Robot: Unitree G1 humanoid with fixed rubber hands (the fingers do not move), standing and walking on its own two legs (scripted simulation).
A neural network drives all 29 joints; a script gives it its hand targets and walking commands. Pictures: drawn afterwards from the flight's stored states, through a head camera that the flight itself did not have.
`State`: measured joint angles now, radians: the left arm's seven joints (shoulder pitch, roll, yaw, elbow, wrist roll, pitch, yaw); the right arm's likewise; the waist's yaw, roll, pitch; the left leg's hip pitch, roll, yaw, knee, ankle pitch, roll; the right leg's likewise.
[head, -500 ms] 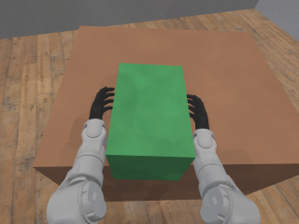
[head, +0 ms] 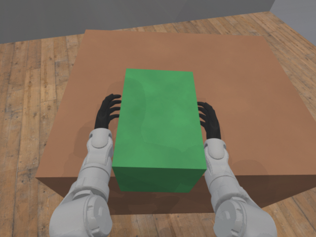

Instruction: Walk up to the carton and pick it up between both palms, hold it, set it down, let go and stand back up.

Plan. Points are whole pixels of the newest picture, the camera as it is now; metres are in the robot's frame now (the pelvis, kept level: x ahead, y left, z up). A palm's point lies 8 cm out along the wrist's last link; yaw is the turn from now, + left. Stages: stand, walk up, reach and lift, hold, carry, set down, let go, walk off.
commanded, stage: reach and lift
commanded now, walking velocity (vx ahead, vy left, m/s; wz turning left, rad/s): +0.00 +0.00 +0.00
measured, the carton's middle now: (157, 130) +0.41 +0.01 -0.01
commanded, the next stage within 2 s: none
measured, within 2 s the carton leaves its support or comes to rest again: leaves its support in 0.14 s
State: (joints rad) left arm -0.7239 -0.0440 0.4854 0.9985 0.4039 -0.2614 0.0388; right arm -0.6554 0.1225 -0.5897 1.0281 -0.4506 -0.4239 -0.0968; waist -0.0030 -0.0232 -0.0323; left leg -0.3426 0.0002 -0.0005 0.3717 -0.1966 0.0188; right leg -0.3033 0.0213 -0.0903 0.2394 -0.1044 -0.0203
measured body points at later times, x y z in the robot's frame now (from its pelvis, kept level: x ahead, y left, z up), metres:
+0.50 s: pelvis -0.02 -0.01 +0.00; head +0.02 +0.01 +0.45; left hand +0.39 +0.14 +0.06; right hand +0.37 -0.15 +0.05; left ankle -0.02 +0.10 -0.75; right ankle +0.00 -0.11 -0.75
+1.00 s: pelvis -0.02 +0.00 +0.00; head -0.04 +0.03 +0.45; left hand +0.38 +0.14 +0.13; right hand +0.36 -0.15 +0.12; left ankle -0.02 +0.10 -0.75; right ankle +0.00 -0.11 -0.75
